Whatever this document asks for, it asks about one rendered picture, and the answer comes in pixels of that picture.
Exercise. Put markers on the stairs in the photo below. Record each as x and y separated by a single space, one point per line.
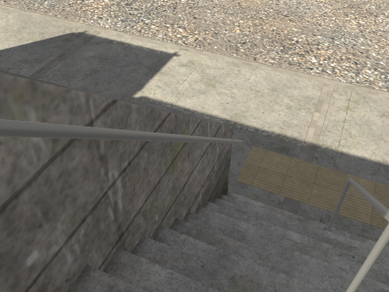
236 244

